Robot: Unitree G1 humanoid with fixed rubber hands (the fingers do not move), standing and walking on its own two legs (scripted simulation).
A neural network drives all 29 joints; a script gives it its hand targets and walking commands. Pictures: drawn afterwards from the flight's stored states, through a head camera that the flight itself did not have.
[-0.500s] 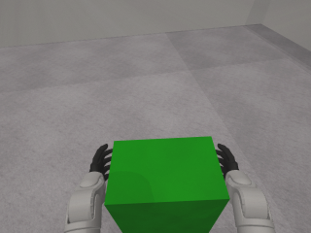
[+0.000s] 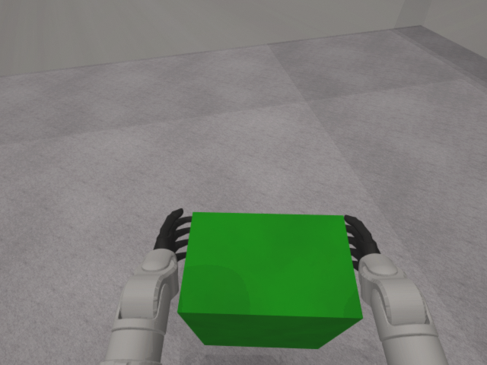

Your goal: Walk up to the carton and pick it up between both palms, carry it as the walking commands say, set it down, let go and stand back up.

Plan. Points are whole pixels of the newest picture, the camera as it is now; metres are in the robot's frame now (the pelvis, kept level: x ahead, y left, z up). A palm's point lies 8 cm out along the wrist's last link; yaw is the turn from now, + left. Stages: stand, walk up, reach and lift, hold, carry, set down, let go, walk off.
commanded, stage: hold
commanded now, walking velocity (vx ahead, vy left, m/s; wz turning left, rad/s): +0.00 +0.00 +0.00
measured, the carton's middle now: (263, 289) +0.26 +0.00 -0.04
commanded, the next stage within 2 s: set down in 0.02 s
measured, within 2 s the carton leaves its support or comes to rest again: neither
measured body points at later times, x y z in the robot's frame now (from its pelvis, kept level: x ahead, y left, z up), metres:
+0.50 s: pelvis -0.04 -0.01 -0.01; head -0.01 -0.02 +0.44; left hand +0.31 +0.17 +0.02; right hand +0.35 -0.17 +0.00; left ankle +0.05 +0.07 -0.73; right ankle +0.10 -0.07 -0.73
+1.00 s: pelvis +0.01 -0.02 -0.02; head +0.16 -0.03 +0.40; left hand +0.34 +0.20 -0.09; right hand +0.40 -0.09 -0.10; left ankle +0.04 +0.07 -0.73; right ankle +0.10 -0.07 -0.73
